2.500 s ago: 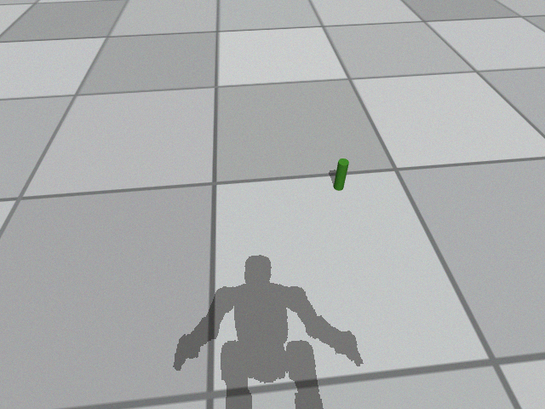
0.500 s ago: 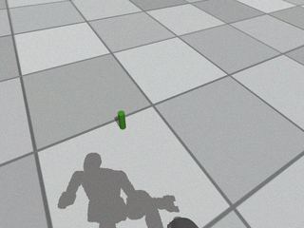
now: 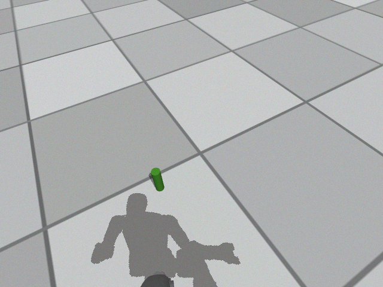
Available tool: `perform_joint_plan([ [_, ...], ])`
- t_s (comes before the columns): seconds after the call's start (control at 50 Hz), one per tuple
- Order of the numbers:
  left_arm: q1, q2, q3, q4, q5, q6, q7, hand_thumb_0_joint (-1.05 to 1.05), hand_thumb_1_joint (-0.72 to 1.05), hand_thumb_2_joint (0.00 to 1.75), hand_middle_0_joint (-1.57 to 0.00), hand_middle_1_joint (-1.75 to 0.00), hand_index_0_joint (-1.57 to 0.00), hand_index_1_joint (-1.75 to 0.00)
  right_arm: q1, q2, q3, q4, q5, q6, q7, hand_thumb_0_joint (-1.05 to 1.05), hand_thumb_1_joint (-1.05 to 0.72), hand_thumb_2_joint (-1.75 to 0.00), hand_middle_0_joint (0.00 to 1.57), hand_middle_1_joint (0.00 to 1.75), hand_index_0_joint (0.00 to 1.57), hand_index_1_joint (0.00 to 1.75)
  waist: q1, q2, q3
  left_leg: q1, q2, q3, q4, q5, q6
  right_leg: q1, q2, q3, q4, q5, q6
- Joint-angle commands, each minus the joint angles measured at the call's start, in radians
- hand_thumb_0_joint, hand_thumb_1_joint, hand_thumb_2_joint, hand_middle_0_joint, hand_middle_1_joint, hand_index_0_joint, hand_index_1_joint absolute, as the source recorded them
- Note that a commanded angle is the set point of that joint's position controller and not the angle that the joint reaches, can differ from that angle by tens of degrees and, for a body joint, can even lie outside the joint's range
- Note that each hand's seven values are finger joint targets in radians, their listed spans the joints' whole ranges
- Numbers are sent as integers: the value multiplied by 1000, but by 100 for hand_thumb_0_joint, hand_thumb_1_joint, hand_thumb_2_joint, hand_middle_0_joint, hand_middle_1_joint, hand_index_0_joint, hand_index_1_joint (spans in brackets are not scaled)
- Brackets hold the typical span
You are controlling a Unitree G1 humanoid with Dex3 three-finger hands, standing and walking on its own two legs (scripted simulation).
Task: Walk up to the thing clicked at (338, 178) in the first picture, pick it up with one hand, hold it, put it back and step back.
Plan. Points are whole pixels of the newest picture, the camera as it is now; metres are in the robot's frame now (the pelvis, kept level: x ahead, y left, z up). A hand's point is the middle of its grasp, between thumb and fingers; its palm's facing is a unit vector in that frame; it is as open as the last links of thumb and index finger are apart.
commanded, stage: walk up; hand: left
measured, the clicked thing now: (157, 180) +0.77 +0.26 -0.68
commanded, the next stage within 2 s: none
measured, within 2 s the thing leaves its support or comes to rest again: neither
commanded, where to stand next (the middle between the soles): +0.43 +0.04 m, yaw +0 degrees
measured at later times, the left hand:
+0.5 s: hand (80, 243) +0.25 +0.31 -0.13, palm faces -0.08 -0.92 -0.38, open 7.4 cm
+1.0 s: hand (90, 205) +0.37 +0.34 -0.16, palm faces -0.03 -0.93 -0.37, open 7.4 cm
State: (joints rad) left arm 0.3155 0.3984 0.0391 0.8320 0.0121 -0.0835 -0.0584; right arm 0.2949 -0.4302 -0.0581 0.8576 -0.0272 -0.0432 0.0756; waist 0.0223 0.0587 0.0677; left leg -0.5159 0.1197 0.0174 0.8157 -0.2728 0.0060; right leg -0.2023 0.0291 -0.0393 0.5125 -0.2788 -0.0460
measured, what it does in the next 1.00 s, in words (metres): walks ahead: left foot, then right foot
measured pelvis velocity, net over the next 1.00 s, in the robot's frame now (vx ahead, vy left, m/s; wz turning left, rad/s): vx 0.33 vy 0.06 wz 0.01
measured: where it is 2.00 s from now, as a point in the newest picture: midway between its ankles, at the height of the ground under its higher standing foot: (194, 252)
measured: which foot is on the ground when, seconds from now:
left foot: up 0.00-0.10, down 0.12-0.56, up 0.58-0.88, down 0.90-1.00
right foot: down 0.00-0.14, up 0.16-0.52, down 0.54-0.92, up 0.94-1.00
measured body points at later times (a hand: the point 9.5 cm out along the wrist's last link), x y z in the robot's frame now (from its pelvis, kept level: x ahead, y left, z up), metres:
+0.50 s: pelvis +0.18 +0.04 +0.00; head +0.19 +0.03 +0.45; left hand +0.26 +0.36 -0.10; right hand +0.22 -0.29 -0.11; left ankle +0.16 +0.15 -0.73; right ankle +0.29 -0.11 -0.72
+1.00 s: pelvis +0.33 +0.06 -0.02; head +0.34 +0.07 +0.43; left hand +0.37 +0.38 -0.14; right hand +0.40 -0.27 -0.11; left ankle +0.41 +0.17 -0.73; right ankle +0.30 -0.08 -0.70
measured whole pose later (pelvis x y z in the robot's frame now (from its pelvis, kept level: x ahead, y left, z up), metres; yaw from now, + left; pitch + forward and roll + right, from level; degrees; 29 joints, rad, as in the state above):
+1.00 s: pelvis +0.33 +0.06 -0.02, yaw +0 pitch -3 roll +0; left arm 0.30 0.43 0.03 0.89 0.01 -0.02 -0.02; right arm 0.28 -0.41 -0.05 0.87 -0.02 -0.06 0.04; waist 0.01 -0.03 0.08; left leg -0.39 0.04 0.07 0.66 -0.23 0.03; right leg -0.35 -0.04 0.00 0.96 -0.51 -0.03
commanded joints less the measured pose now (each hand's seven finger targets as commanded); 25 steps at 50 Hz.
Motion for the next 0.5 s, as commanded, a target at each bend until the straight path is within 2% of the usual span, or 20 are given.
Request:
perform_joint_plan([
  [0.0,-7,296,94,-82,-5,-31,19,0,90,90,-20,-30,-20,-30,-58,-166,-61,-88,2,-45,-3,0,-90,-90,20,30,20,30,19,-169,-8,79,-11,19,-167,69,-2,-57,-261,215,-212,-41,-173],
  [0.02,0,296,92,-77,-7,-28,19,0,90,90,-20,-30,-20,-30,-67,-162,-62,-88,2,-49,-2,0,-90,-90,20,30,20,30,18,-165,-5,114,-28,42,-197,68,4,-62,-253,196,-192,3,-163],
  [0.04,-2,300,90,-76,-7,-26,19,0,90,90,-20,-30,-20,-30,-52,-157,-62,-84,3,-53,-2,0,-90,-90,20,30,20,30,0,-156,-19,176,-49,63,-239,79,14,-66,-251,180,-152,56,-150],
  [0.06,-20,295,84,-79,-4,-23,19,0,90,90,-20,-30,-20,-30,-2,-162,-67,-68,2,-57,-6,0,-90,-90,20,30,20,30,-41,-136,-40,287,-65,70,-269,94,24,-114,-246,163,-85,93,-130],
  [0.08,-6,262,69,-79,-4,-21,21,0,90,90,-20,-30,-20,-30,62,-186,-78,-44,0,-62,-15,0,-90,-90,20,30,20,30,-73,-71,-75,425,-98,78,-297,55,36,-166,-201,115,45,179,-106],
  [0.1,19,210,50,-87,-5,-20,23,0,90,90,-20,-30,-20,-30,179,-249,-99,-20,-6,-69,-26,0,-90,-90,20,30,20,30,-127,105,-153,586,6,-79,-392,-76,85,-243,-121,40,337,201,-63],
  [0.12,58,145,34,-91,-20,-17,24,0,90,90,-20,-30,-20,-30,209,-331,-119,-47,-12,-74,-35,0,-90,-90,20,30,20,30,-120,272,-177,713,277,-565,-536,-226,184,-504,24,-1,553,-177,4],
  [0.14,42,256,59,-61,-8,-7,44,0,90,90,-20,-30,-20,-30,182,-350,-123,-59,21,-66,-34,0,-90,-90,20,30,20,30,-118,131,-162,637,348,-650,-552,-263,269,-512,-26,91,657,-265,-8],
  [0.16,22,275,54,-46,-9,-4,44,0,90,90,-20,-30,-20,-30,132,-308,-111,-66,30,-62,-38,0,-90,-90,20,30,20,30,-90,22,-87,540,306,-531,-549,-217,257,-510,-54,139,693,-203,-7],
  [0.18,46,260,55,-32,-16,-4,39,0,90,90,-20,-30,-20,-30,97,-278,-96,-81,31,-61,-43,0,-90,-90,20,30,20,30,-70,19,-57,505,254,-413,-542,-104,221,-482,-70,153,657,-142,-6],
  [0.22,79,249,57,1,-18,0,31,0,90,90,-20,-30,-20,-30,57,-243,-76,-83,36,-62,-46,0,-90,-90,20,30,20,30,-39,71,-31,414,195,-233,-534,48,199,-420,-121,114,572,-87,5],
  [0.24,83,237,58,7,-15,4,24,0,90,90,-20,-30,-20,-30,45,-241,-74,-84,31,-62,-46,0,-90,-90,20,30,20,30,-38,86,-26,360,169,-182,-539,71,195,-366,-121,91,516,-66,18],
  [0.28,69,218,58,7,-10,13,10,0,90,90,-20,-30,-20,-30,29,-247,-72,-100,23,-61,-43,0,-90,-90,20,30,20,30,-32,110,1,304,144,-129,-572,-4,207,-330,-129,56,430,-37,39],
  [0.32,21,217,65,-10,0,16,-2,0,90,90,-20,-30,-20,-30,35,-264,-76,-107,21,-60,-39,0,-90,-90,20,30,20,30,-50,112,14,297,162,-146,-591,-96,234,-329,-136,29,343,-29,47],
  [0.36,-10,213,70,-16,3,14,-6,0,90,90,-20,-30,-20,-30,35,-273,-79,-110,23,-60,-35,0,-90,-90,20,30,20,30,-48,105,24,261,165,-148,-603,-173,229,-287,-137,19,260,24,43],
  [0.4,-36,209,72,-13,1,8,-9,0,90,90,-20,-30,-20,-30,22,-269,-77,-115,23,-56,-31,0,-90,-90,20,30,20,30,-45,77,23,237,145,-124,-579,-174,209,-234,-117,3,177,67,36],
  [0.42,-29,207,75,-9,0,6,-9,0,90,90,-20,-30,-20,-30,8,-273,-77,-121,25,-53,-29,0,-90,-90,20,30,20,30,-34,80,24,204,154,-122,-565,-186,204,-182,-109,-6,161,80,32],
  [0.44,-37,209,76,-7,1,3,-8,0,90,90,-20,-30,-20,-30,7,-266,-74,-121,23,-49,-27,0,-90,-90,20,30,20,30,-38,63,28,201,138,-108,-543,-168,195,-159,-96,-19,128,82,31],
  [0.48,20,200,80,13,4,-9,1,0,90,90,-20,-30,-20,-30,-7,-248,-67,-126,25,-39,-26,0,-90,-90,20,30,20,30,4,10,-27,193,110,-66,-396,-66,161,-8,-52,-46,31,105,22],
])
